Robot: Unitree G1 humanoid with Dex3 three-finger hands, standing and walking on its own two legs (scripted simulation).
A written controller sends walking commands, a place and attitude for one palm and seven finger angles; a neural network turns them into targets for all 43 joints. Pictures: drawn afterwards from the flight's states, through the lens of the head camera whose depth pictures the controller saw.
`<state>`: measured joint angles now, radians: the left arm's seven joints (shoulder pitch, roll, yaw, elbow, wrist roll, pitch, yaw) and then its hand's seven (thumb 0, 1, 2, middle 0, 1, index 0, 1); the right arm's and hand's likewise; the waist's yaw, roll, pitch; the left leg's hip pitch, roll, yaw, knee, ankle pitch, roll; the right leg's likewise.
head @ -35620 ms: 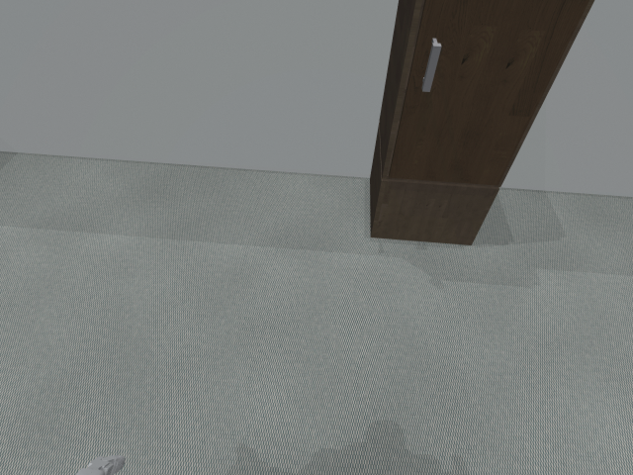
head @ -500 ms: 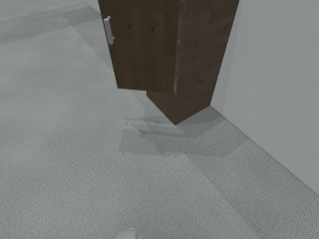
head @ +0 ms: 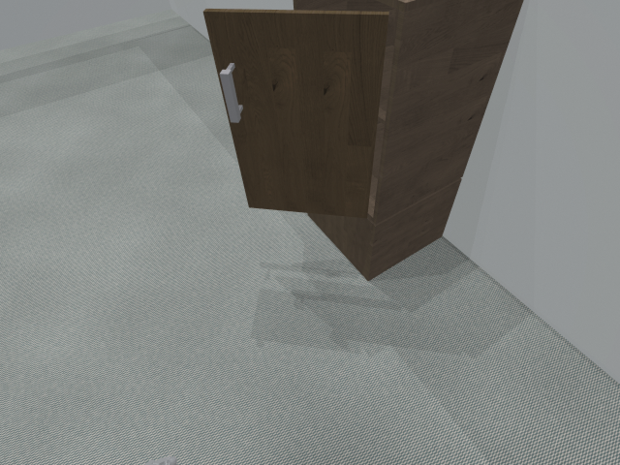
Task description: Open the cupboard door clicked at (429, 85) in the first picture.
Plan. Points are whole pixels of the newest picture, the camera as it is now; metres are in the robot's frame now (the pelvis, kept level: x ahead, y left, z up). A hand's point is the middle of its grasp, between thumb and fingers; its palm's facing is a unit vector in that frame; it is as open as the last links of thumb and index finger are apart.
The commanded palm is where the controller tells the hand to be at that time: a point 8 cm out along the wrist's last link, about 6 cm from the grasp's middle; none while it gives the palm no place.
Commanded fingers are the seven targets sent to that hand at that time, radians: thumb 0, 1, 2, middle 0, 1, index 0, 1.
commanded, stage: take the last steps up to it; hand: left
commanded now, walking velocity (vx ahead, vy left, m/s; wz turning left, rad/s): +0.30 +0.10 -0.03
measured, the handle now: (233, 93) +0.89 +0.26 +0.02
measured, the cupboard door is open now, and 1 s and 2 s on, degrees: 48 48 48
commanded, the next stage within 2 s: come to a stop and stand still in 0.56 s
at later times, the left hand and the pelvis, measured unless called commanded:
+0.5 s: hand (153, 458) +0.16 +0.27 -0.17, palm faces +0.05 -0.98 -0.18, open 7.4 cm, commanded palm none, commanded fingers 0.00 0.90 0.90 -0.20 -0.30 -0.20 -0.30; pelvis +0.20 +0.09 +0.00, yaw -3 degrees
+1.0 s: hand (199, 299) +0.42 +0.26 -0.15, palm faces -0.04 -0.98 -0.20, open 7.4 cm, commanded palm none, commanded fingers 0.00 0.90 0.90 -0.20 -0.30 -0.20 -0.30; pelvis +0.32 +0.09 +0.02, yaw -3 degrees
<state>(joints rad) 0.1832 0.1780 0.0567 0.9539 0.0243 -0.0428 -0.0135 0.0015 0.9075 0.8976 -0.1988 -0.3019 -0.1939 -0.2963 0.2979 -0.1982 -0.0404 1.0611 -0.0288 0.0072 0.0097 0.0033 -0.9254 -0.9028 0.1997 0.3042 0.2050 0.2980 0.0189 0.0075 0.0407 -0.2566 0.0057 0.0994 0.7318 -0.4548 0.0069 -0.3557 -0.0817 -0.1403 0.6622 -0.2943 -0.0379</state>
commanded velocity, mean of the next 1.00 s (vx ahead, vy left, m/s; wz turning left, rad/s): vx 0.04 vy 0.05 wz -0.02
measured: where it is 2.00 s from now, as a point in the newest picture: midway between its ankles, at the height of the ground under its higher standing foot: (299, 454)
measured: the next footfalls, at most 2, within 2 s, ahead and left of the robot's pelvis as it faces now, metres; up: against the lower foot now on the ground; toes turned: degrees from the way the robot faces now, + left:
left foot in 0.38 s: +0.36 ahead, +0.22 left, +0.00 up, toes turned +0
right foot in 0.72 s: +0.35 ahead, -0.02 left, +0.00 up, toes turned -9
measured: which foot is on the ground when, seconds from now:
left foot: up 0.00-0.36, down 0.38-1.00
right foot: down 0.00-0.38, up 0.40-0.70, down 0.72-1.00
